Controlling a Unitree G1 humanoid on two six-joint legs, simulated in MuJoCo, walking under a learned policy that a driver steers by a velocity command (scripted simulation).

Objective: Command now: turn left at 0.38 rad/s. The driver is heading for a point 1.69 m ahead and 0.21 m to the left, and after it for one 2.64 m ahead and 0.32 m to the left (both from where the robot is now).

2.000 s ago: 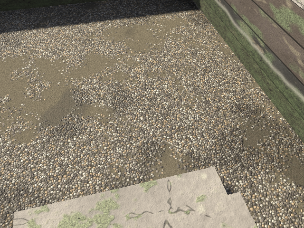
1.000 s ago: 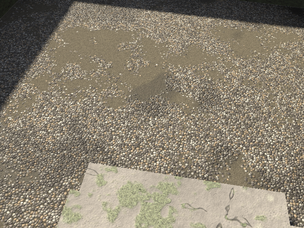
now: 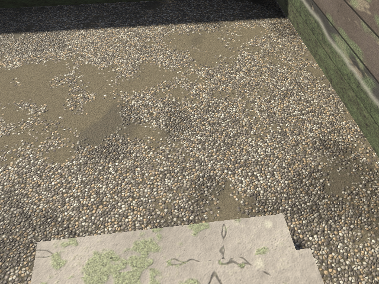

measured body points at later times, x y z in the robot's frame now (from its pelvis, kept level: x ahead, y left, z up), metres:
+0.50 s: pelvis +0.03 +0.13 -0.02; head +0.02 +0.13 +0.43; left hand +0.07 +0.37 -0.15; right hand +0.08 -0.09 -0.16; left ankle -0.04 +0.17 -0.72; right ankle +0.17 -0.01 -0.63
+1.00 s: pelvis +0.28 +0.16 -0.17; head +0.28 +0.16 +0.28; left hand +0.24 +0.41 -0.32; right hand +0.40 -0.07 -0.29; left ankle +0.30 +0.31 -0.77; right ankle +0.27 +0.08 -0.90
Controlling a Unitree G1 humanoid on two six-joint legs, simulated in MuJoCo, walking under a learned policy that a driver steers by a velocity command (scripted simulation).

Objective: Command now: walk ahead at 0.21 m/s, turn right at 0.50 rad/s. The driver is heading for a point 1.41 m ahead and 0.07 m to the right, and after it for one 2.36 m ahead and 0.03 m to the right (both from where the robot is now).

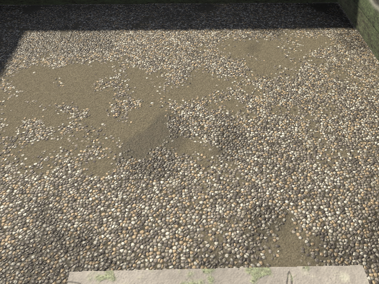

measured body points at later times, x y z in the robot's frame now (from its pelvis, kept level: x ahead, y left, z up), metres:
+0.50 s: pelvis +0.17 +0.10 -0.17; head +0.16 +0.11 +0.28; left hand +0.32 +0.29 -0.30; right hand +0.13 -0.18 -0.29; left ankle +0.25 +0.15 -0.91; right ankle +0.13 -0.03 -0.60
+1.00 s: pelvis +0.08 +0.05 -0.12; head +0.08 +0.06 +0.33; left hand +0.25 +0.25 -0.22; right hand +0.09 -0.22 -0.23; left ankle +0.26 +0.16 -0.82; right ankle +0.01 -0.03 -0.73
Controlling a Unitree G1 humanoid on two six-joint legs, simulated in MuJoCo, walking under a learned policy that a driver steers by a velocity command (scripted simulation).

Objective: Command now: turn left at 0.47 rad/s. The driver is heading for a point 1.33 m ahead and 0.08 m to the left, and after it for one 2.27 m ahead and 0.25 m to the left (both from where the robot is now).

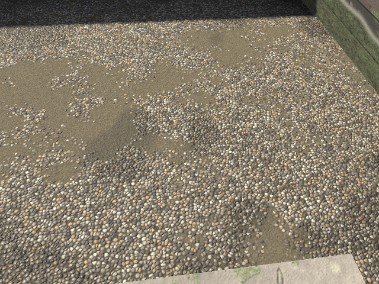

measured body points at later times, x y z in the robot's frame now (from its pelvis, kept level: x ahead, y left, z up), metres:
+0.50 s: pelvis +0.04 +0.06 +0.05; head +0.04 +0.07 +0.50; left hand -0.11 +0.24 -0.10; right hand +0.31 -0.08 -0.04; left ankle +0.05 +0.23 -0.62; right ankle -0.06 -0.09 -0.61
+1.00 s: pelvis +0.28 +0.15 -0.13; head +0.30 +0.14 +0.32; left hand +0.04 +0.31 -0.24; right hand +0.56 +0.00 -0.20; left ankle +0.29 +0.35 -0.71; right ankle +0.24 +0.11 -0.79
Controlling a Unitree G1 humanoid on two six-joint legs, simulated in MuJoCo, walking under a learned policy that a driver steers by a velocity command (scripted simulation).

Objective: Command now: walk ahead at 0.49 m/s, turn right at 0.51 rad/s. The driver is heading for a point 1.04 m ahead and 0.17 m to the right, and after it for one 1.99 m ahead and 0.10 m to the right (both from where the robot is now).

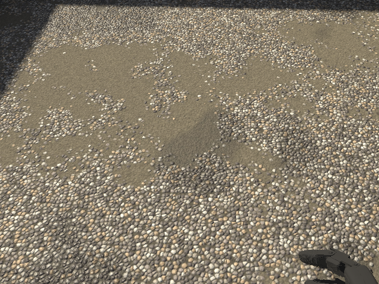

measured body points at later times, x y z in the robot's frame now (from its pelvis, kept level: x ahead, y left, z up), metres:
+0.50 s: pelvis +0.26 +0.02 -0.15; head +0.27 +0.00 +0.30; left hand +0.51 +0.20 -0.23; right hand +0.21 -0.22 -0.29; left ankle +0.23 +0.15 -0.83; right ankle +0.29 -0.09 -0.80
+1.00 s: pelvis +0.39 +0.04 -0.27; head +0.40 +0.03 +0.18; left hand +0.56 +0.20 -0.41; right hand +0.36 -0.23 -0.40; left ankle +0.47 +0.14 -1.02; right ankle +0.28 -0.08 -0.83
